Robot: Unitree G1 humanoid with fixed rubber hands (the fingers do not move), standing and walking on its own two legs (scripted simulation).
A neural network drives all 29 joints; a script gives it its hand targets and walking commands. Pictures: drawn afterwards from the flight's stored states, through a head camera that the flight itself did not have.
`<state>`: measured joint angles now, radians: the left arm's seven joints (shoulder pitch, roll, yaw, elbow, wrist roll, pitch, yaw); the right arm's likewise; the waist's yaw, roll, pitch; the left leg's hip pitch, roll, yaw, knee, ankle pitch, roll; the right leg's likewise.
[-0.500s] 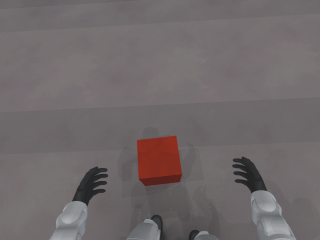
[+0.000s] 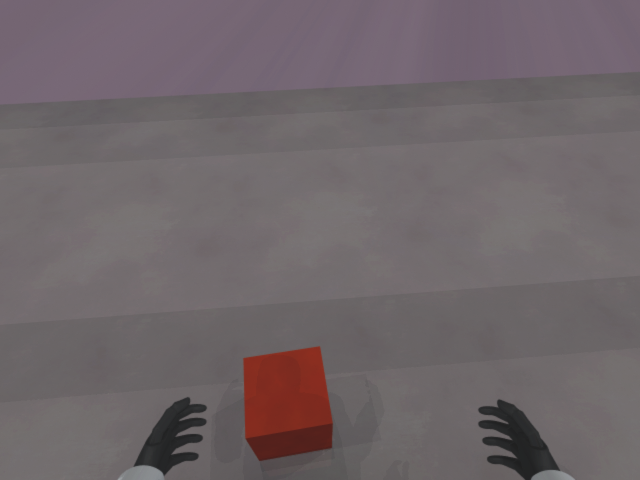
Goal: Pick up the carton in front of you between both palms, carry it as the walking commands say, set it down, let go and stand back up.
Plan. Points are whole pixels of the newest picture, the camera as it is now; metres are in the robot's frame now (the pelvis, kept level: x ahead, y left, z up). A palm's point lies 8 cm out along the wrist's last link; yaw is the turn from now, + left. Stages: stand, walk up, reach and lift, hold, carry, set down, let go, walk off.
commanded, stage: let go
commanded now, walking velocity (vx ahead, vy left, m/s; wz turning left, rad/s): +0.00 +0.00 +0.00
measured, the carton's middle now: (289, 404) +0.41 +0.12 -0.65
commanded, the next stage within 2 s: stand in 0.18 s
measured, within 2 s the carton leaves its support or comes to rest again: neither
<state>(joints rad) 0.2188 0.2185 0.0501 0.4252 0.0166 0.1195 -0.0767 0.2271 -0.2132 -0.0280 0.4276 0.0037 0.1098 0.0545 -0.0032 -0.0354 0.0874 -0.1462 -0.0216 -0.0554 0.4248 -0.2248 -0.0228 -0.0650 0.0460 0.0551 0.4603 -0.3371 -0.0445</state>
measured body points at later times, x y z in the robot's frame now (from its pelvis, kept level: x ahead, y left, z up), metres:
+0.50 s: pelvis +0.01 +0.03 +0.00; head +0.02 +0.06 +0.44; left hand +0.16 +0.32 -0.10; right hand +0.15 -0.27 -0.08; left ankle +0.01 +0.14 -0.74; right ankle -0.05 -0.09 -0.74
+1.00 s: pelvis +0.01 +0.04 +0.00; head +0.01 +0.06 +0.45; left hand +0.15 +0.33 -0.11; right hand +0.12 -0.27 -0.10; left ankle +0.01 +0.14 -0.74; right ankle -0.05 -0.09 -0.74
